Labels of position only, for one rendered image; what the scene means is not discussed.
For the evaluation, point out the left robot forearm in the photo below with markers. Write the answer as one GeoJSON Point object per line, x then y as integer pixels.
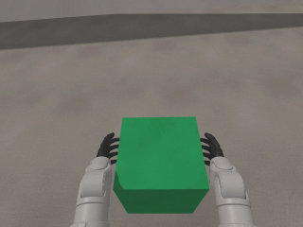
{"type": "Point", "coordinates": [93, 199]}

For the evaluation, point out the robot right hand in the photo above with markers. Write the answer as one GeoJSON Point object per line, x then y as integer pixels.
{"type": "Point", "coordinates": [214, 148]}

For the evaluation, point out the robot left hand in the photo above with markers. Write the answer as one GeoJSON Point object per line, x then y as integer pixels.
{"type": "Point", "coordinates": [105, 148]}

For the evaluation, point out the right robot forearm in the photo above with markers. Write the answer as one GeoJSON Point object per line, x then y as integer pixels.
{"type": "Point", "coordinates": [231, 195]}

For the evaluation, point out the carton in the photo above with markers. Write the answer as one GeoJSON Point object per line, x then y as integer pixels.
{"type": "Point", "coordinates": [160, 166]}

